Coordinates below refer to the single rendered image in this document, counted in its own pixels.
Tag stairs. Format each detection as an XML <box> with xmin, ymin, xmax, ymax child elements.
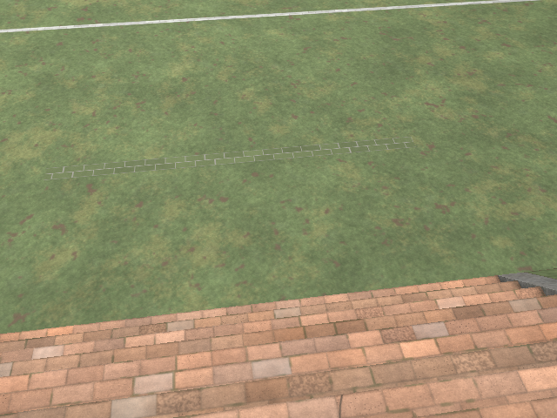
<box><xmin>0</xmin><ymin>275</ymin><xmax>557</xmax><ymax>418</ymax></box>

